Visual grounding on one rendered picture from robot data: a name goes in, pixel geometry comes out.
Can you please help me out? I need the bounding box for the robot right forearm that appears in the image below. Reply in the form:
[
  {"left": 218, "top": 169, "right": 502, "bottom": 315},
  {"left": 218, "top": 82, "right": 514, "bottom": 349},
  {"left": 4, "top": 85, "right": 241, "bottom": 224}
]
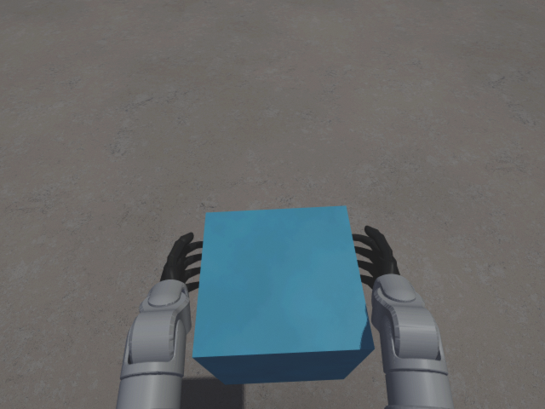
[{"left": 371, "top": 274, "right": 455, "bottom": 409}]

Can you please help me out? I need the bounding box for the robot left forearm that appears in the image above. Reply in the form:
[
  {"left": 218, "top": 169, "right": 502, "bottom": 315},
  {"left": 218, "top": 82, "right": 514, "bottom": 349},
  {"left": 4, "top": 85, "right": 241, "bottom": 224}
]
[{"left": 116, "top": 279, "right": 192, "bottom": 409}]

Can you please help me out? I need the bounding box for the carton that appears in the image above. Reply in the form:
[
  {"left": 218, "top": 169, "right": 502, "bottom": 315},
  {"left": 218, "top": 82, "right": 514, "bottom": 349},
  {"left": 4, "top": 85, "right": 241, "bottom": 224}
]
[{"left": 192, "top": 205, "right": 375, "bottom": 385}]

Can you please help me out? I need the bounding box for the left robot hand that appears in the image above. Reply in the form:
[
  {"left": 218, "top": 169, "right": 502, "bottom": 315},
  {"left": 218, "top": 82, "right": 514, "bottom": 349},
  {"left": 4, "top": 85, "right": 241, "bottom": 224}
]
[{"left": 160, "top": 233, "right": 203, "bottom": 292}]

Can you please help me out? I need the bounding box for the right robot hand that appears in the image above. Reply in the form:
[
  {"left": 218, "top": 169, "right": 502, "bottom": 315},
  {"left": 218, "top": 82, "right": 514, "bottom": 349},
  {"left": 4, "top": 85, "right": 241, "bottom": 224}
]
[{"left": 352, "top": 226, "right": 400, "bottom": 289}]

